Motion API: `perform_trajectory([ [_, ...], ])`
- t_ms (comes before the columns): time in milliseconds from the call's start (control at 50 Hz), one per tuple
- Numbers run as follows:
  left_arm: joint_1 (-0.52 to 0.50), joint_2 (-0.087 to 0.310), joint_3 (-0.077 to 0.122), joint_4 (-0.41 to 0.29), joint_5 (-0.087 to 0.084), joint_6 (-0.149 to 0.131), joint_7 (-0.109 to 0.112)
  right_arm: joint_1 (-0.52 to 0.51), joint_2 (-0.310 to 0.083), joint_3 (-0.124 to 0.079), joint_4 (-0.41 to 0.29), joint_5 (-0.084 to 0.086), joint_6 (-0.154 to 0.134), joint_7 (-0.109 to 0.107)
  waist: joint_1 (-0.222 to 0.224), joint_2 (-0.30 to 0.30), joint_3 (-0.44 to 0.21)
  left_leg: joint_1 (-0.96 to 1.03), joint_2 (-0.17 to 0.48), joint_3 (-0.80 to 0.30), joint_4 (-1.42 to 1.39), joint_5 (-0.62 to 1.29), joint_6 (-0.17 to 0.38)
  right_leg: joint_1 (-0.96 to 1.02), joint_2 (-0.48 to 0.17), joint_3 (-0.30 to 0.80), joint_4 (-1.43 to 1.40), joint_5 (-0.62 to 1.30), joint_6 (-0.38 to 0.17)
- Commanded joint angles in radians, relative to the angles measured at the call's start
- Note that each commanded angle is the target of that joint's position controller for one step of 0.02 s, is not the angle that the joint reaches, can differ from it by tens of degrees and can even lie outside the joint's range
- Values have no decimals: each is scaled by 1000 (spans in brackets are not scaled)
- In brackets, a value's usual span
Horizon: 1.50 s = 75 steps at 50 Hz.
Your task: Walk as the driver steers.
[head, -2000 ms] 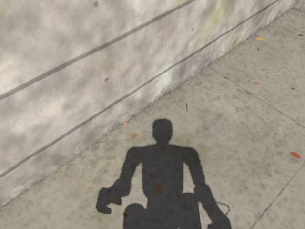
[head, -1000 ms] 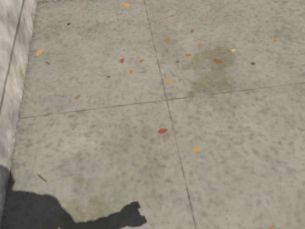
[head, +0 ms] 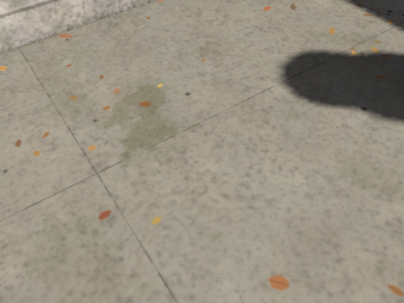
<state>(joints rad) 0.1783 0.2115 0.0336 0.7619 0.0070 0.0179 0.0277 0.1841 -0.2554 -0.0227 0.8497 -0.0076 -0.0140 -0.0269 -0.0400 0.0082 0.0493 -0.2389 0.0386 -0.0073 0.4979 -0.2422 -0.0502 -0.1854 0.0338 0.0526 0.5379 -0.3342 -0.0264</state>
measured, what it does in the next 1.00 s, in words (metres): steps on the spot, turning left: left foot, then right foot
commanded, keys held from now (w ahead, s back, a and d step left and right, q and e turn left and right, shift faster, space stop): q+shift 0.80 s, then shift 0.04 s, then e+shift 0.06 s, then w+e+shift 0.10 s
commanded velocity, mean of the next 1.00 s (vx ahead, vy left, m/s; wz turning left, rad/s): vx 0.02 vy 0.00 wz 0.67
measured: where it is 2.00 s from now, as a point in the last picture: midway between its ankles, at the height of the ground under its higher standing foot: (130, 254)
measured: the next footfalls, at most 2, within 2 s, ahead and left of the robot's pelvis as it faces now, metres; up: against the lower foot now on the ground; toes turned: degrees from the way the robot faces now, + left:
left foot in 0.34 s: +0.03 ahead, +0.17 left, +0.00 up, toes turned +17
right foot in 0.86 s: +0.18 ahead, +0.03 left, +0.00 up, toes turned +54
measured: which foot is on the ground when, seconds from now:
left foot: down 0.00-0.04, up 0.06-0.32, down 0.34-0.86, up 0.88-1.00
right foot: down 0.00-0.34, up 0.36-0.84, down 0.86-1.00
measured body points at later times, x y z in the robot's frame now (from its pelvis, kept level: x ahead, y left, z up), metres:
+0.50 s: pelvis +0.00 +0.07 +0.01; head +0.04 +0.12 +0.45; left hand +0.08 +0.40 -0.11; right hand +0.20 -0.17 -0.08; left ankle -0.01 +0.15 -0.73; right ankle +0.03 -0.10 -0.65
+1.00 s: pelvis +0.07 +0.07 +0.01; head +0.09 +0.07 +0.46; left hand -0.06 +0.36 -0.09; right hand +0.39 -0.01 -0.08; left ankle -0.05 +0.14 -0.67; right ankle +0.15 -0.01 -0.73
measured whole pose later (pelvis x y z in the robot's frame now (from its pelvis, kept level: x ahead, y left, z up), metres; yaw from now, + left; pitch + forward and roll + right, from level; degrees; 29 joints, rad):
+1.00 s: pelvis +0.07 +0.07 +0.01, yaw +44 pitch +1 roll +0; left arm 0.20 0.31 0.07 0.78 -0.01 -0.03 0.00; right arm 0.17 -0.34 -0.05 0.61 0.00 0.02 -0.03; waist 0.04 0.03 0.02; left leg -0.41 -0.11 -0.17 0.96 -0.47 -0.06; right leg -0.23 0.07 0.14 0.41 -0.20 -0.04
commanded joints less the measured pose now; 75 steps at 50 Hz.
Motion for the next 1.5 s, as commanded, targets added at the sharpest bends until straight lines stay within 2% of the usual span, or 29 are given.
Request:
perform_trajectory([
  [20,9,202,59,-51,-5,-10,18,-61,-139,-28,-60,21,-9,-2,36,-101,-19,-83,-22,2,49,127,26,24,-127,111,-129,262,-52],
  [80,28,214,71,-66,9,4,24,-76,-130,-35,-82,39,7,2,68,-210,-46,-256,-30,5,377,-266,30,79,-330,241,-171,482,-206],
  [120,0,179,57,-87,18,-10,21,-59,-123,-48,-88,54,28,10,56,-123,-47,-366,13,-78,668,-403,27,97,-439,274,-200,612,-285],
  [180,-112,194,67,-95,-20,-20,21,-27,-106,-44,-95,33,55,23,17,-98,-28,-369,73,-56,548,-241,-1,127,-349,92,-196,569,-205],
  [300,-107,245,88,-61,-34,10,34,10,-133,-55,-151,43,40,78,5,-129,-104,-100,-1,116,152,-43,26,128,-312,-92,-57,574,-119],
  [320,-113,223,85,-55,-43,8,35,83,-142,-67,-125,36,34,72,-25,-81,-120,2,-38,130,46,74,58,84,-280,-141,47,515,-70],
  [340,-85,186,77,-54,-24,4,34,156,-221,-98,-109,26,25,54,-37,103,-108,157,-1,-20,-26,437,123,-94,-192,-203,287,313,14],
  [360,-150,110,50,-125,36,3,32,186,-369,-125,-141,9,5,45,-20,419,-122,297,279,-522,-92,874,331,-446,8,-155,591,-362,103],
  [380,-177,156,55,-118,19,0,33,185,-333,-113,-179,-34,-21,62,-61,242,-282,305,382,-650,-168,675,452,-475,22,45,746,-410,81],
  [400,-193,185,61,-113,-15,-7,34,134,-328,-116,-188,-16,-37,59,-45,142,-211,266,345,-577,-184,501,413,-508,-8,67,749,-315,61],
  [440,-208,197,70,-83,-15,-16,46,50,-257,-100,-193,44,-24,24,-2,43,-100,199,231,-450,-184,295,298,-520,-54,83,621,-139,57],
  [600,-182,138,62,-69,-12,-24,7,23,-245,-100,-274,35,42,-24,36,145,-113,101,84,-426,-182,175,241,-357,53,81,317,44,118],
  [840,-61,229,95,-37,-14,-85,-30,-51,-253,-107,-355,32,75,-29,62,157,-167,62,4,-603,-5,300,171,-17,24,82,-191,205,82],
  [860,-55,253,100,-39,-5,-79,-28,7,-204,-90,-343,23,77,-27,33,52,-200,6,-58,-520,104,41,131,87,-98,173,-220,286,35],
  [880,-130,292,91,-76,14,-67,-23,92,-145,-67,-325,3,74,-20,-37,-199,-171,-128,-200,-355,287,-328,81,136,-276,386,-230,487,-64],
  [900,-98,280,86,-74,48,-65,-28,80,-202,-82,-340,10,55,-19,-14,-281,-123,-244,-232,-285,498,-479,30,76,-368,584,-254,541,-227],
  [940,-75,173,48,-60,7,-74,-36,73,-213,-72,-286,2,37,-11,6,-118,-118,-265,-120,-253,548,-287,-11,62,-273,492,-304,-142,-191],
  [960,-32,222,54,-42,-21,-68,-34,41,-201,-67,-288,-4,30,-1,19,-171,-81,-333,-101,-159,550,-253,-23,89,-234,499,-342,-320,-169],
  [1040,100,279,61,-38,-34,-63,-4,-119,-173,-50,-320,1,-53,20,93,-162,-11,-269,-81,-59,297,-146,-14,48,-167,479,-390,-212,-162],
  [1120,65,259,55,-83,-45,-55,-3,-93,-116,-43,-304,36,-99,19,36,-183,-8,13,-125,-38,-39,-116,13,-94,-100,460,-338,-152,-154],
  [1140,36,328,95,-52,39,-21,-35,4,-132,-36,-256,-28,-51,20,-17,-112,-19,112,-160,30,-161,-81,37,-151,-28,396,-241,-164,-130],
  [1160,21,284,93,-77,30,-16,-42,59,-150,-47,-242,-31,-37,4,-38,-73,-27,321,-120,14,-168,-1,45,-329,8,367,-164,-158,-87],
  [1180,-7,222,77,-99,6,-28,-46,171,-193,-55,-228,-31,-36,-6,-98,-35,-84,571,19,-91,-161,-52,73,-550,49,288,-33,-199,-38],
  [1200,-1,100,42,-150,-19,-45,-47,238,-292,-72,-240,-43,-38,-16,-123,194,-171,644,338,-445,-275,-418,136,-678,109,131,284,-267,-12],
  [1220,-84,138,35,-195,3,-49,-51,176,-345,-95,-228,-56,-31,-21,-97,157,-86,443,458,-626,-321,-558,229,-777,-17,71,434,-131,-9],
  [1240,-123,170,43,-199,13,-46,-61,133,-259,-74,-230,-56,-38,-11,-71,75,-19,369,411,-567,-317,-531,236,-784,-70,72,503,-56,-13],
  [1280,-36,181,50,-153,26,-34,-91,94,-180,-46,-229,-45,-53,1,-20,113,-8,319,283,-338,-343,-369,176,-744,-70,36,568,22,3],
  [1460,-257,150,15,-251,32,-12,-148,205,-156,-44,-102,-38,-99,21,-22,83,117,250,209,135,-438,147,137,-681,-122,-120,414,222,-47],
  [1500,-266,137,2,-259,26,-9,-149,201,-184,-47,-79,-40,-98,20,-3,75,112,253,192,230,-385,503,122,-534,-79,-198,281,177,-100],
])
Keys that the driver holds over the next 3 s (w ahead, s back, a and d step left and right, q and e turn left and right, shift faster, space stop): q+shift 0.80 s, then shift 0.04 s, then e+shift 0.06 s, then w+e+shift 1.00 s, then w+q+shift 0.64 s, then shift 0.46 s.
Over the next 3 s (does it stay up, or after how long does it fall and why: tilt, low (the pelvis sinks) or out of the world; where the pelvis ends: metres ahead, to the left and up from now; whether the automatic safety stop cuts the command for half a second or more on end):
stays up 1.50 0.34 0.00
